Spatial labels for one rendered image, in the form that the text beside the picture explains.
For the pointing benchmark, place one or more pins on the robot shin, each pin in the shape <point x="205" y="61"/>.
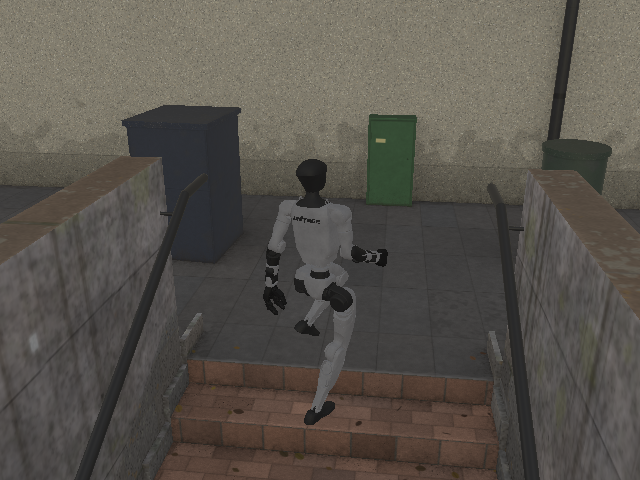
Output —
<point x="315" y="311"/>
<point x="328" y="376"/>

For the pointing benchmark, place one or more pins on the right robot shin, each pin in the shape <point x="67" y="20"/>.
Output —
<point x="328" y="376"/>

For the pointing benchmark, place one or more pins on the right robot hand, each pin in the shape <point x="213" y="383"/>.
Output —
<point x="383" y="257"/>

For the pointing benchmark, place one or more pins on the left robot shin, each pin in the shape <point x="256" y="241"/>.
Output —
<point x="315" y="311"/>

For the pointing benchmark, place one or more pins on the left robot hand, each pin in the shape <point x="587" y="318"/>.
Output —
<point x="275" y="294"/>

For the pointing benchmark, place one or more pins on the robot right upper arm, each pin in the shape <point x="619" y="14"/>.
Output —
<point x="341" y="215"/>

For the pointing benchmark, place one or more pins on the robot left upper arm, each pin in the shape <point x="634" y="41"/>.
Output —
<point x="276" y="243"/>

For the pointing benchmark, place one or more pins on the robot left forearm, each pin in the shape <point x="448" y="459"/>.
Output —
<point x="272" y="268"/>

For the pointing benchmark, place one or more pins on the robot right forearm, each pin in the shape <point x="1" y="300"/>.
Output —
<point x="357" y="253"/>

